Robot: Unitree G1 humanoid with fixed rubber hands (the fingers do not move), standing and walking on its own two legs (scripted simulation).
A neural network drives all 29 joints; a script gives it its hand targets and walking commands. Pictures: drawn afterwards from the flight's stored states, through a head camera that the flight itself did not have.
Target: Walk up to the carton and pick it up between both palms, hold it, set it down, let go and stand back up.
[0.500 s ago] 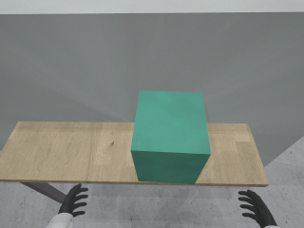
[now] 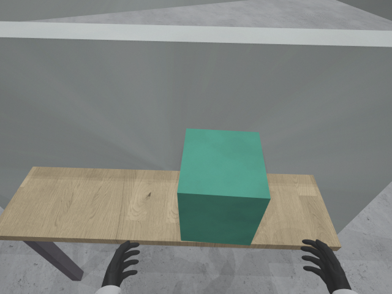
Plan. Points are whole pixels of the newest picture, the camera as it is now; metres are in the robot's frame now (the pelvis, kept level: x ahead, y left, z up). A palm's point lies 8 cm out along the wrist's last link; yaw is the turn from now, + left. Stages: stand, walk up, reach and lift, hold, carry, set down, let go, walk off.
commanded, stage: reach and lift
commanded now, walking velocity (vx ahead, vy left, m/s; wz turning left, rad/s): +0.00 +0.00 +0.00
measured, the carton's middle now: (218, 188) +0.41 -0.03 -0.08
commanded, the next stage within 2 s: none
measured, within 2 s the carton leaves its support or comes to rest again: neither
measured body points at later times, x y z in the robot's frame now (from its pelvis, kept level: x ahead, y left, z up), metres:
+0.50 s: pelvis +0.00 -0.02 -0.01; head +0.00 -0.02 +0.44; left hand +0.21 +0.20 -0.05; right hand +0.23 -0.22 -0.05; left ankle -0.03 +0.13 -0.74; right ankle +0.03 -0.15 -0.74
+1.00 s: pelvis +0.02 +0.00 +0.00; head +0.02 +0.01 +0.45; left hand +0.28 +0.19 -0.01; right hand +0.29 -0.21 -0.01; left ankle -0.03 +0.13 -0.74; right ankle +0.03 -0.15 -0.74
